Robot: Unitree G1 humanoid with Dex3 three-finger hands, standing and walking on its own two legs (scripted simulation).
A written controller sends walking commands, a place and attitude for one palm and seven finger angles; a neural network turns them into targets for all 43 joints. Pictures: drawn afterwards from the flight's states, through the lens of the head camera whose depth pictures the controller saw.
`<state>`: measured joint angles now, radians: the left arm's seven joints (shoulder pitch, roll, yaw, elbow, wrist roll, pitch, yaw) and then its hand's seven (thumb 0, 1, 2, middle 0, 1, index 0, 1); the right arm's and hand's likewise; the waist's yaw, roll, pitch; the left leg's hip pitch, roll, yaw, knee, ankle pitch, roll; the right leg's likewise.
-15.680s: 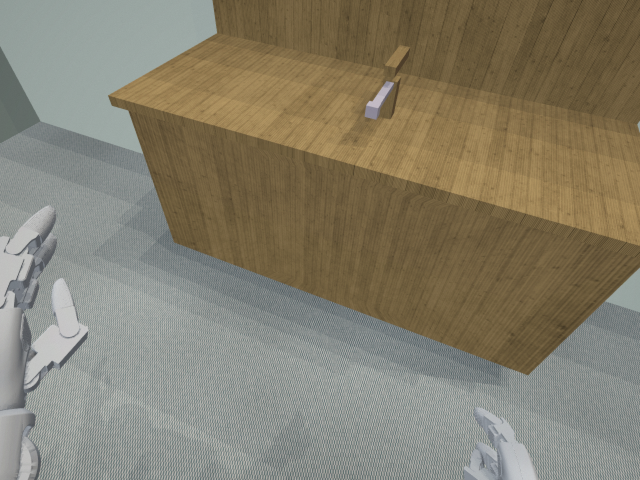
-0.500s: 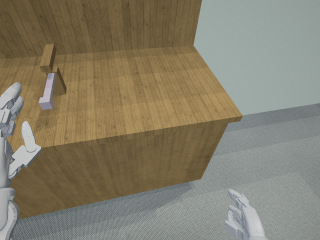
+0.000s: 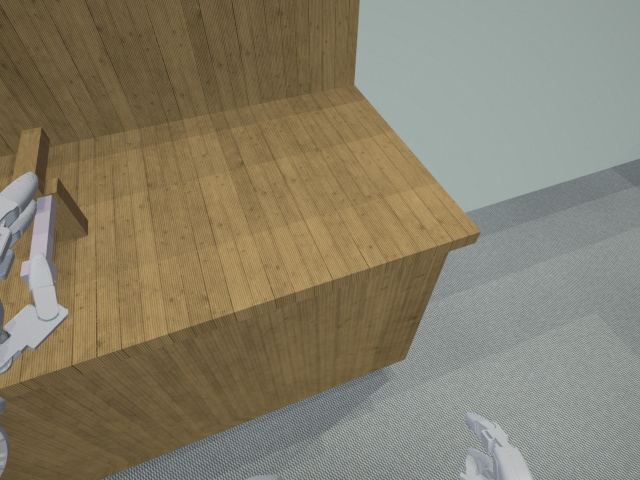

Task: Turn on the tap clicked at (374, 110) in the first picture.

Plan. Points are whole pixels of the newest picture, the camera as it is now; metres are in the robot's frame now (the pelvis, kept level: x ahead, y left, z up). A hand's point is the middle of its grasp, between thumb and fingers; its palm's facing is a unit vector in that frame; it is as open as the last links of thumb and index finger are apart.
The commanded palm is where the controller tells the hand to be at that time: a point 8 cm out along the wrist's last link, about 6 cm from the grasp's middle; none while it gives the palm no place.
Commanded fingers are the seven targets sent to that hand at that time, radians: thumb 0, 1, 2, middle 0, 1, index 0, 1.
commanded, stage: shuffle to correct the standing spot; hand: left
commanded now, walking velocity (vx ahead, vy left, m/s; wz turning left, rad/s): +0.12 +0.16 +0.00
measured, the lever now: (39, 272) +0.35 +0.38 +0.06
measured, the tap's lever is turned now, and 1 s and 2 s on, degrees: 0 0 0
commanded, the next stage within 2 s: come to a stop and stand still in 0.04 s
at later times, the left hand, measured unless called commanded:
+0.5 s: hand (7, 275) +0.26 +0.29 +0.19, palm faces +0.40 -0.83 -0.37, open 7.4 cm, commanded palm +0.21 +0.33 +0.20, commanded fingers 0.00 0.90 0.90 -0.20 -0.30 -0.20 -0.30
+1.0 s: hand (1, 300) +0.25 +0.31 +0.16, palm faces +0.27 -0.86 -0.43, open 7.4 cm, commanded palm +0.19 +0.35 +0.20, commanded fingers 0.00 0.90 0.90 -0.20 -0.30 -0.20 -0.30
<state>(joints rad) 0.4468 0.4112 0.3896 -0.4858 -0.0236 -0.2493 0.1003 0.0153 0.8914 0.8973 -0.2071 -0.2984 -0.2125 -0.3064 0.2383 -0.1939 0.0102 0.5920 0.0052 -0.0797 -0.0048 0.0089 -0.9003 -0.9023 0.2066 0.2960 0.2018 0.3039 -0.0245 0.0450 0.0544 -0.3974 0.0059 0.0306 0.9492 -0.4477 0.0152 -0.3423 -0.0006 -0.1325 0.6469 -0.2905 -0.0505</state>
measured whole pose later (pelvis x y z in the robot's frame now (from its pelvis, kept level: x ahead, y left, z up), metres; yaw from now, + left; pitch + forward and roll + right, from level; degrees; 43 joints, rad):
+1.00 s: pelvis +0.02 +0.08 +0.02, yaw -1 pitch +0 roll -1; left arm 0.46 0.40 0.34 -0.45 -0.03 -0.23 0.07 0.02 0.89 0.90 -0.21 -0.30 -0.21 -0.31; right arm 0.25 -0.22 -0.01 0.57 0.02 -0.14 -0.05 0.01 -0.90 -0.90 0.20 0.30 0.20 0.30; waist 0.01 -0.03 0.08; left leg -0.30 0.03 0.08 0.48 -0.18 0.03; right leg -0.22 -0.01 0.00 0.43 -0.21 0.02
